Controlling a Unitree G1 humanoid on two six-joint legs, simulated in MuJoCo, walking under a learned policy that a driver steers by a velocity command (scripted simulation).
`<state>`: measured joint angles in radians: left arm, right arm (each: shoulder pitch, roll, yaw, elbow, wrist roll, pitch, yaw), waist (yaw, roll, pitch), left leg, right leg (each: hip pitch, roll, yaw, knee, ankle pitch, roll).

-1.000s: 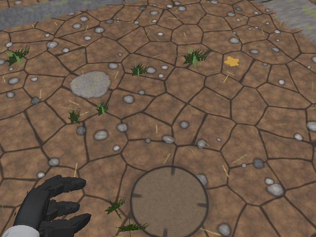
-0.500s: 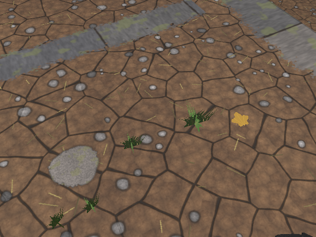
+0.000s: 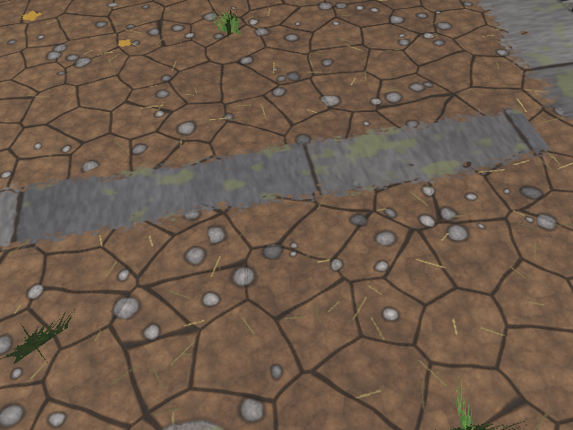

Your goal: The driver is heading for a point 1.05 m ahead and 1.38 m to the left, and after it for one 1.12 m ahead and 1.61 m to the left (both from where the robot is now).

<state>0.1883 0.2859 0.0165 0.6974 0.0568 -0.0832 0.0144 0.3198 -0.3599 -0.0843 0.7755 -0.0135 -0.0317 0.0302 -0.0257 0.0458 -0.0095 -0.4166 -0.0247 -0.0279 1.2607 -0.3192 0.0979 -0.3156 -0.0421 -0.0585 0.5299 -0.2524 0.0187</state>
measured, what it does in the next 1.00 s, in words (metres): walks ahead, turning left: left foot, then right foot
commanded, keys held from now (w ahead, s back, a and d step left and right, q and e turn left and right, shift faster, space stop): w+q+shift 0.04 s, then q+shift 0.60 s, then w+q+shift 0.14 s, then w+shift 0.22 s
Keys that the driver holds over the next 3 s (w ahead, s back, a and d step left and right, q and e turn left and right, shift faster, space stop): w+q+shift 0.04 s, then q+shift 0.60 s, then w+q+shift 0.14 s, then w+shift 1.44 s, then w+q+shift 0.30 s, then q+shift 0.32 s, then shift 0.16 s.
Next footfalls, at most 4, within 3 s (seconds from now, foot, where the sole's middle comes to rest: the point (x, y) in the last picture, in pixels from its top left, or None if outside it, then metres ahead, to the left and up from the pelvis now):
0.26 left None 0.42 0.08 -0.77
0.68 right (311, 371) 0.64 -0.01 -0.77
1.12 left None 0.44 0.18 -0.77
1.52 right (134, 305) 0.84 0.45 -0.77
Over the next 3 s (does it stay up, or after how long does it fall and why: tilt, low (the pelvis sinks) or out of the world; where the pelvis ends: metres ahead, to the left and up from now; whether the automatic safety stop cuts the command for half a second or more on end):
stays up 1.26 1.47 -0.01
